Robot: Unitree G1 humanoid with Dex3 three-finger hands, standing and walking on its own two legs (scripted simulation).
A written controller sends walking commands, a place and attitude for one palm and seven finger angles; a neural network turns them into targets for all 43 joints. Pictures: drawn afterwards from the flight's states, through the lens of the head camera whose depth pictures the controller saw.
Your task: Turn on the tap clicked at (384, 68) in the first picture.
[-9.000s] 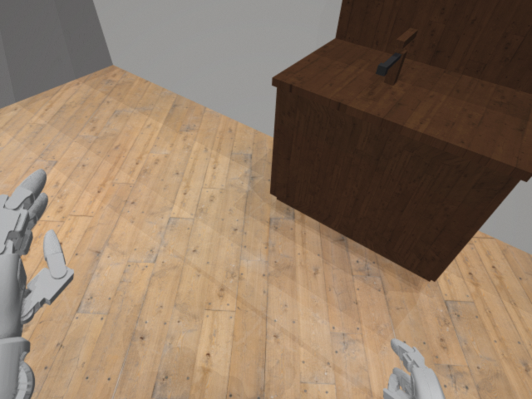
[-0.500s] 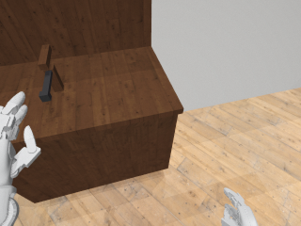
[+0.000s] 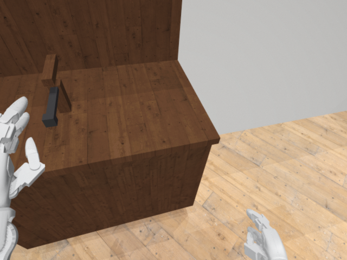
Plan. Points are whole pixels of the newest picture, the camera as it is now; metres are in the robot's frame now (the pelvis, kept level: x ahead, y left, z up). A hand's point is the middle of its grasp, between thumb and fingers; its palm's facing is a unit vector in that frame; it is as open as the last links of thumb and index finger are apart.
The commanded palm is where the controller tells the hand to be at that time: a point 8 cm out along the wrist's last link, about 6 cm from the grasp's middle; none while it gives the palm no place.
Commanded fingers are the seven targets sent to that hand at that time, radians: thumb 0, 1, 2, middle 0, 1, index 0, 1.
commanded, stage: shuffle to correct the standing spot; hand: left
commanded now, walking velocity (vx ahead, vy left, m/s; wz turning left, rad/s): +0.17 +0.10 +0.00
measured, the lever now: (50, 120) +0.43 +0.37 +0.05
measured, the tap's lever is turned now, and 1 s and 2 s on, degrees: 0 0 0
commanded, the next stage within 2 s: come to a stop and stand still in 0.58 s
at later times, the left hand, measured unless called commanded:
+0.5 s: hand (40, 141) +0.26 +0.26 +0.18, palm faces +0.34 -0.81 -0.47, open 7.4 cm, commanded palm +0.21 +0.31 +0.19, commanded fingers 0.00 0.90 0.90 -0.20 -0.30 -0.20 -0.30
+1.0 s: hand (27, 110) +0.32 +0.31 +0.19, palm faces +0.39 -0.82 -0.42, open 7.4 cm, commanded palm +0.27 +0.35 +0.19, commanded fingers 0.00 0.90 0.90 -0.20 -0.30 -0.20 -0.30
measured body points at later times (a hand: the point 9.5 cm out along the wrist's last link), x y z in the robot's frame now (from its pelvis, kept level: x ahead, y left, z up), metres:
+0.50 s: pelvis +0.04 +0.03 +0.00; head +0.05 +0.02 +0.45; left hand +0.24 +0.30 +0.21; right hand +0.18 -0.20 -0.11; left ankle +0.03 +0.13 -0.68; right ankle +0.06 -0.05 -0.73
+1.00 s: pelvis +0.11 +0.07 +0.01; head +0.12 +0.07 +0.46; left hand +0.30 +0.35 +0.22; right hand +0.30 -0.13 -0.06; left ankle +0.12 +0.20 -0.73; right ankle +0.09 -0.02 -0.73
